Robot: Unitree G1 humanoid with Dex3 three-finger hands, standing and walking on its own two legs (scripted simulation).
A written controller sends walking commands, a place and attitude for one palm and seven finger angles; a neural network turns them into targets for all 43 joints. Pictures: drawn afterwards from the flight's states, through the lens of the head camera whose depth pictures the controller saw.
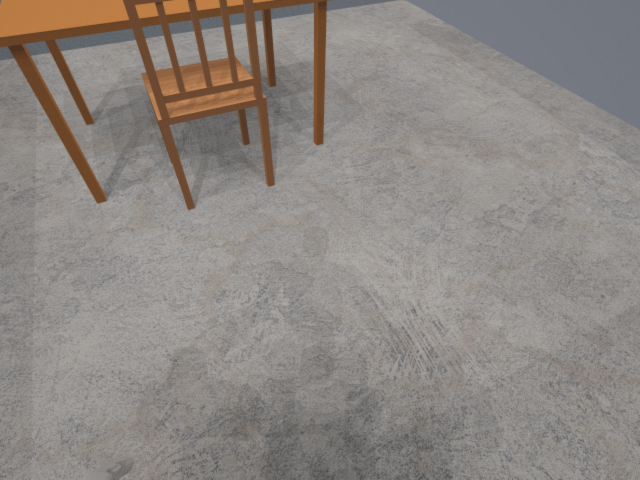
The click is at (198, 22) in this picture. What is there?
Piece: chair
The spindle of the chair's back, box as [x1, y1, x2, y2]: [188, 0, 212, 87]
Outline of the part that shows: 188,0 206,86 212,86 195,1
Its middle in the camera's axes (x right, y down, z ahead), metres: -0.41 -0.66 +1.32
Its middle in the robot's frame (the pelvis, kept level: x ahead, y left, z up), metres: +1.41 +0.48 -0.08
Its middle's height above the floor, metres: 0.69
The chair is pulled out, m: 0.00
